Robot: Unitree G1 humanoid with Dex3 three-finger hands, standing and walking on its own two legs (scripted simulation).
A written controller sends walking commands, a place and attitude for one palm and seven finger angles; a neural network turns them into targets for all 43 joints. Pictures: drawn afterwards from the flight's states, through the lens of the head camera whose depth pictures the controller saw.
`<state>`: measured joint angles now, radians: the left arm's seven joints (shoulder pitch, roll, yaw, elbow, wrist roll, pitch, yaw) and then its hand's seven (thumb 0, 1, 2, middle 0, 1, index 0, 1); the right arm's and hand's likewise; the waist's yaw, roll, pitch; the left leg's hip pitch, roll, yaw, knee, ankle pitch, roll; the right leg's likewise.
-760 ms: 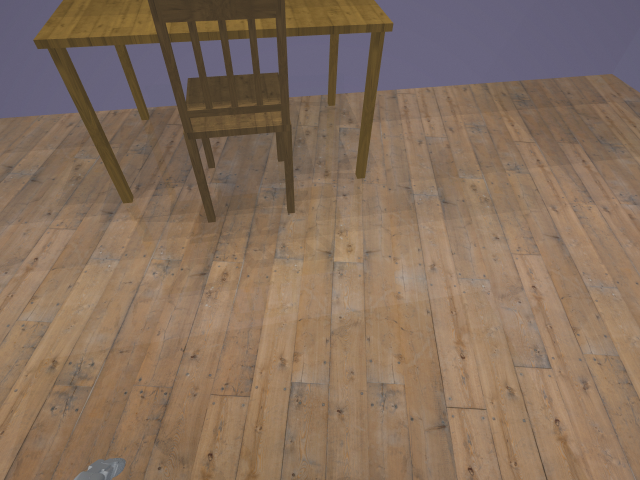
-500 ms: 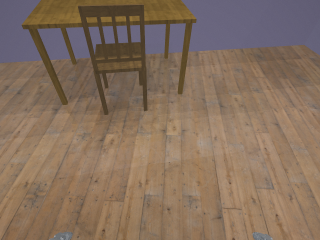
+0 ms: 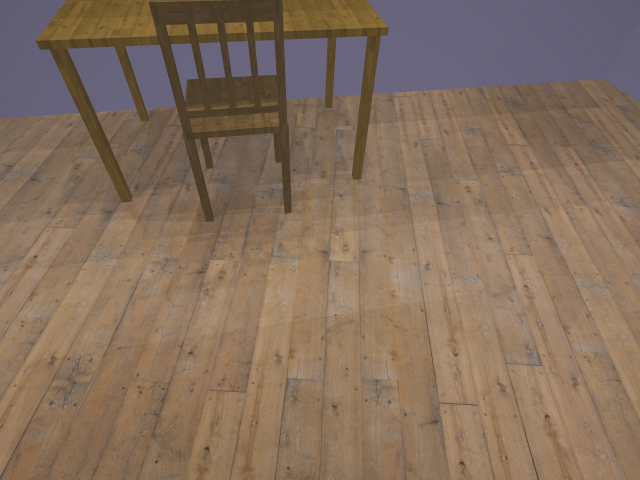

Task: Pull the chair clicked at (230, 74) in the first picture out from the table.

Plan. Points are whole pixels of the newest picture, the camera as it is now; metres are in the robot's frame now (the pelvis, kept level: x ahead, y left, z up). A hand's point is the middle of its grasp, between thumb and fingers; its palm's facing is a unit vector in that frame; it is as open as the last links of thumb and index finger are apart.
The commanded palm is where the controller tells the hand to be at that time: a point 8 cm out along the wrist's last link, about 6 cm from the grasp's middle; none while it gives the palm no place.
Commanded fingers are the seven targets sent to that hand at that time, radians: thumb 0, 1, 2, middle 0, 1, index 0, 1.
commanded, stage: stand and wait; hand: left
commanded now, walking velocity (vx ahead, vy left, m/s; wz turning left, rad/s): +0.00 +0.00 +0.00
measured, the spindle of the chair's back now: (227, 67) +1.30 +0.38 -0.10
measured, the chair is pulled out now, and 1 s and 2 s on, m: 0.00 0.00 0.00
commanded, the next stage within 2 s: look at it before walking up in 0.10 s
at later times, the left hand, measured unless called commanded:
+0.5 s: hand out of the picture +0.07 +0.24 -0.16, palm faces -0.03 -0.95 -0.32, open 7.4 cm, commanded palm none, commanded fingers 0.00 0.90 0.90 -0.20 -0.30 -0.20 -0.30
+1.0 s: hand out of the picture +0.04 +0.22 -0.18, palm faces +0.05 -0.97 -0.24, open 7.4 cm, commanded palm none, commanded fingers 0.00 0.90 0.90 -0.20 -0.30 -0.20 -0.30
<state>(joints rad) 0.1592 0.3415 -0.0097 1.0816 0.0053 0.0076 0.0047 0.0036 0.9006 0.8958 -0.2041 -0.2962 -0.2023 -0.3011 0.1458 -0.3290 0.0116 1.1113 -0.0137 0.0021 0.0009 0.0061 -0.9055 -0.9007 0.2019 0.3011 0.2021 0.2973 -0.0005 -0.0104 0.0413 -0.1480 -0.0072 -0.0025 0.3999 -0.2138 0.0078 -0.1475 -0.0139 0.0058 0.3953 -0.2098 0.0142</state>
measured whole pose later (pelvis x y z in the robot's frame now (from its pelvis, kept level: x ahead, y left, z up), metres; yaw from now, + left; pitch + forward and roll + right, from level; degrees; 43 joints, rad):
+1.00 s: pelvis +0.02 +0.00 -0.01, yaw +3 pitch -1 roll -2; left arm 0.26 0.26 0.00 1.07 0.02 0.00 0.00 0.00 0.90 0.90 -0.20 -0.30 -0.20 -0.30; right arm 0.25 -0.26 0.01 1.11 -0.03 0.02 0.01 0.00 -0.91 -0.90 0.20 0.30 0.20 0.30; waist 0.00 0.00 -0.02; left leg -0.23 0.03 0.01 0.60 -0.40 0.02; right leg -0.14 0.00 -0.04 0.43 -0.28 0.00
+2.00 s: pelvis +0.41 +0.08 -0.02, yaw +12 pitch -2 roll -2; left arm 0.39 0.21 0.05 1.13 0.02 -0.02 0.00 0.00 0.91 0.90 -0.20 -0.30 -0.20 -0.30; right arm 0.12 -0.18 -0.05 0.97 -0.04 -0.07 0.02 0.00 -0.91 -0.90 0.19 0.30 0.19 0.30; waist 0.04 -0.04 0.06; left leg -0.38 0.07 0.16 0.66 -0.24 0.08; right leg -0.20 -0.09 -0.13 0.93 -0.48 0.01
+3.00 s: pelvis +0.74 +0.17 -0.01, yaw +14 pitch -1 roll -1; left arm 0.34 0.18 0.06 1.12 0.02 0.00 0.00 0.00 0.91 0.90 -0.20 -0.30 -0.20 -0.30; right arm 0.24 -0.16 -0.04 1.02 -0.03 -0.06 -0.01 0.00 -0.92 -0.90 0.20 0.30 0.20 0.30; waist 0.01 -0.05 0.04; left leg -0.29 0.05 0.16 0.55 -0.26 0.05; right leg -0.36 -0.09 -0.09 1.03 -0.42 -0.02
